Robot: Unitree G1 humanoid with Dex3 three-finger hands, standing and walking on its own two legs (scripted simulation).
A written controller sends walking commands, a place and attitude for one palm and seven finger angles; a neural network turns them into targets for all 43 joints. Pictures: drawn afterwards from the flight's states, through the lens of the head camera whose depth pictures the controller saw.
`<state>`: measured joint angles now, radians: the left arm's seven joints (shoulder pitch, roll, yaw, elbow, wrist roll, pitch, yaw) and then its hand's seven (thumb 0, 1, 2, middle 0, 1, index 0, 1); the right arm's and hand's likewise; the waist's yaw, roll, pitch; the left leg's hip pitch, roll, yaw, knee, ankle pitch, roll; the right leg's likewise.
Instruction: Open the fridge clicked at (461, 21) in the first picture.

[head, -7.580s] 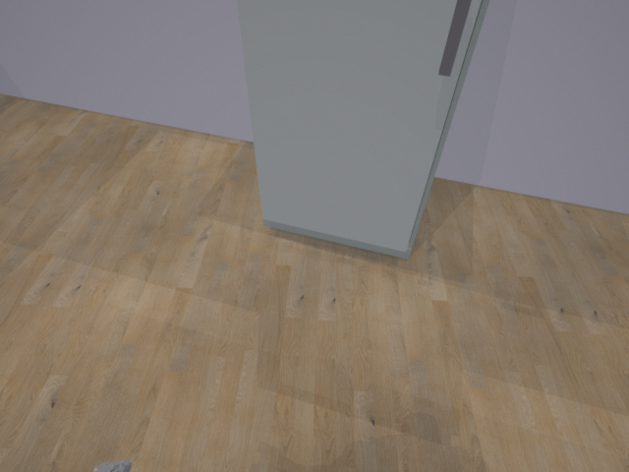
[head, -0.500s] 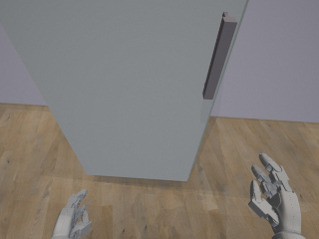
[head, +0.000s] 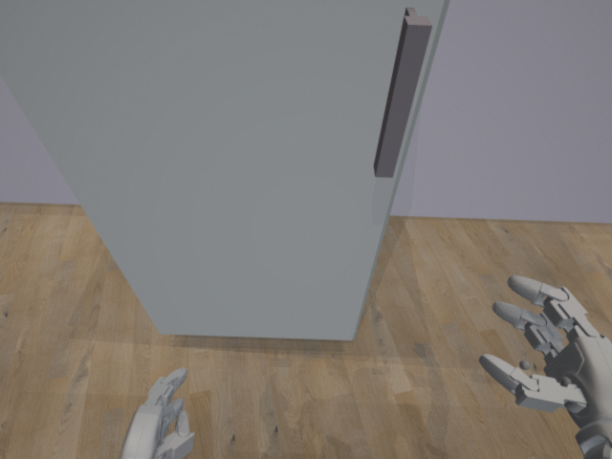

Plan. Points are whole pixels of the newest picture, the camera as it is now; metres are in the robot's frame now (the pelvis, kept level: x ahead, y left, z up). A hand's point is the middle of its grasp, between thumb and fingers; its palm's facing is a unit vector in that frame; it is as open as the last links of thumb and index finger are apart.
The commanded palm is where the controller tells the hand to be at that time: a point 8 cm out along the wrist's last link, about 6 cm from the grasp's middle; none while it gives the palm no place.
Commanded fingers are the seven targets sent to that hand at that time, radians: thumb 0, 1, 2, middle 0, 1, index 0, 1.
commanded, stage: raise the hand to about handle height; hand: right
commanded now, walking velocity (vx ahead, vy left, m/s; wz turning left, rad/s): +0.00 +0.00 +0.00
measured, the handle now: (395, 100) +0.55 -0.09 +0.21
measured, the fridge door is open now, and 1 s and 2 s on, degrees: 0 0 0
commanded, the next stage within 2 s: move the hooked fingers beside the handle in 1.34 s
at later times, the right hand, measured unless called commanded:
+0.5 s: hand (609, 301) +0.26 -0.27 +0.17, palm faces +0.03 +1.00 -0.08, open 13.4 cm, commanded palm +0.22 -0.31 +0.18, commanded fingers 0.00 0.50 -0.30 0.30 1.20 0.30 1.20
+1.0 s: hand out of the picture +0.29 -0.28 +0.23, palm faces +0.02 +1.00 -0.08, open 13.9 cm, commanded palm +0.25 -0.32 +0.23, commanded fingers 0.00 0.50 -0.30 0.30 1.20 0.30 1.20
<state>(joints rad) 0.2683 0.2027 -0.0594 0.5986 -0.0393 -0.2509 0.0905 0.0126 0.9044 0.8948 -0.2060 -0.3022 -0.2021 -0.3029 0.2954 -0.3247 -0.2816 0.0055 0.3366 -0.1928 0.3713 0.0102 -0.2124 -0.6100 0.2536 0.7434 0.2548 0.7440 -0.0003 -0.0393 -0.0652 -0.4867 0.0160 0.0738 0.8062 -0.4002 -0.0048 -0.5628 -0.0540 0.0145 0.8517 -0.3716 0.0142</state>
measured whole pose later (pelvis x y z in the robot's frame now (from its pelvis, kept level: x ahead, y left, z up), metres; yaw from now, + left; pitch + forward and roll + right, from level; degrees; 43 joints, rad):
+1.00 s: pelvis +0.01 +0.00 +0.04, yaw +0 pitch -2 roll +1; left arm 0.23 0.28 -0.08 0.61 -0.09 -0.21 0.10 0.01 0.91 0.90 -0.20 -0.30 -0.20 -0.30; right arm -0.17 -0.52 -0.48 0.17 0.35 0.21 0.51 -0.01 0.50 -0.31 0.30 1.20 0.30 1.20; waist -0.05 -0.06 -0.02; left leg -0.17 0.02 0.06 0.48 -0.27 -0.01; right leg -0.23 -0.04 -0.01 0.51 -0.23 0.01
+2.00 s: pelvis +0.02 +0.00 +0.04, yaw +1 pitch -2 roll +0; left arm 0.23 0.26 -0.08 0.62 -0.08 -0.16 0.11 0.01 0.91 0.90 -0.20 -0.30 -0.20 -0.30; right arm -0.37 -0.41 -0.35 0.27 0.26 0.23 0.35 -0.01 0.50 -0.30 0.30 1.20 0.30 1.20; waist -0.03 -0.05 -0.02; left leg -0.18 0.03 0.05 0.47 -0.27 -0.01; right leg -0.23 -0.03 -0.02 0.49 -0.23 0.01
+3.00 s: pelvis +0.01 +0.00 +0.03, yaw +1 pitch +3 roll +0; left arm 0.31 0.27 -0.04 0.69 -0.06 -0.10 0.08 0.01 0.91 0.90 -0.20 -0.30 -0.20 -0.30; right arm -0.86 -0.36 -0.26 0.87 0.15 0.03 0.16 -0.01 0.50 -0.30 0.30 1.20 0.30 1.20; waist 0.06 -0.03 -0.03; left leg -0.30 0.02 0.03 0.51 -0.27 -0.01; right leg -0.34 -0.04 -0.03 0.53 -0.24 0.01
